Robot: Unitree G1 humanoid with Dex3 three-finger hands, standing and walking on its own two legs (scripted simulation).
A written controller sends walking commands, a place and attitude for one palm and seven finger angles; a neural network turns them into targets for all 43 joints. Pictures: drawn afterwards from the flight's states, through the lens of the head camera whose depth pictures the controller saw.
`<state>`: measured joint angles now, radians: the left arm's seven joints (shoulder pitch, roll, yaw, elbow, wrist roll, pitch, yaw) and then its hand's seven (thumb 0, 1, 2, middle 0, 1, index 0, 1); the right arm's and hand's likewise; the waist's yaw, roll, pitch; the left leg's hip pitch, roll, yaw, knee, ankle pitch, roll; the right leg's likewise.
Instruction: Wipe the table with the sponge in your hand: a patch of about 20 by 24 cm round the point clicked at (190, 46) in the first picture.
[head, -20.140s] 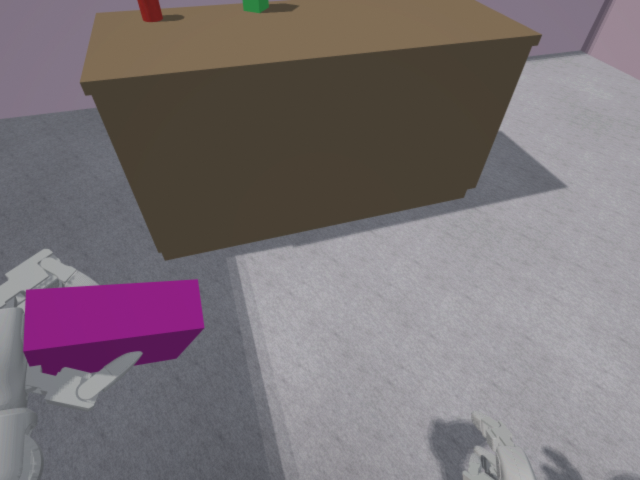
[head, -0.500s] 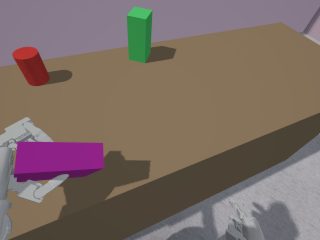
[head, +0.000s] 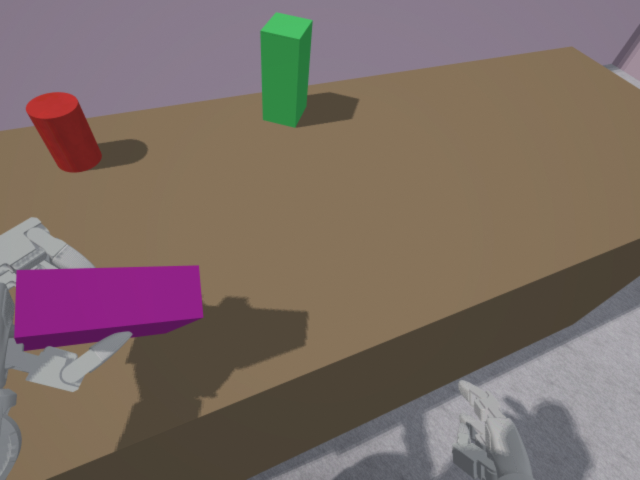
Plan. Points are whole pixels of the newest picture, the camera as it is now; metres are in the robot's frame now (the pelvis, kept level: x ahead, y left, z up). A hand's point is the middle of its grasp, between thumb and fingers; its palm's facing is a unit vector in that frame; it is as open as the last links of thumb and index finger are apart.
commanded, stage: look again from close up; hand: left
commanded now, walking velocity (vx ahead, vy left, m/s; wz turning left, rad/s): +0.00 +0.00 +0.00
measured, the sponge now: (134, 306) +0.24 +0.21 +0.13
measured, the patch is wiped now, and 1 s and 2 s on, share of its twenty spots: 0.00 0.00 0.00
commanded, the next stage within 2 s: come to a stop and stand still in 0.04 s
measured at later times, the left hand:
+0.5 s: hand (130, 311) +0.22 +0.19 +0.17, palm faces +0.26 -0.85 -0.46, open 9.1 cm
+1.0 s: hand (104, 311) +0.23 +0.23 +0.15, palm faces +0.31 -0.86 -0.39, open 9.1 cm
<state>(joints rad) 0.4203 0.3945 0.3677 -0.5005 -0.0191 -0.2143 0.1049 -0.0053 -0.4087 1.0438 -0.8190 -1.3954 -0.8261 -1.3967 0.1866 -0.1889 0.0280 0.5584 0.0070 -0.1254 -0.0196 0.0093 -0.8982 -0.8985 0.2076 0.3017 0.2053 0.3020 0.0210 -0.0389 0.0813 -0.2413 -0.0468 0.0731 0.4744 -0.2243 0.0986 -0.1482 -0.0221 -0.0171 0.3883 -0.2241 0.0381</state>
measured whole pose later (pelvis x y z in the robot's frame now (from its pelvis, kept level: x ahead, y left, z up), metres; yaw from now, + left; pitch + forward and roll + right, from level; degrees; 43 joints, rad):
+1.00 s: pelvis +0.00 -0.02 +0.00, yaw -1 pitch -1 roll -2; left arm 0.42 0.39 0.35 -0.42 -0.03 -0.21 0.08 -0.01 -0.41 1.05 -0.82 -1.40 -0.83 -1.40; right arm 0.17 -0.20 0.04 0.54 0.01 -0.12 -0.03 0.01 -0.90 -0.90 0.21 0.30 0.20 0.30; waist 0.01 -0.02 0.05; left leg -0.25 -0.02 0.09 0.48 -0.23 0.08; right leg -0.17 0.01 0.00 0.41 -0.22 0.02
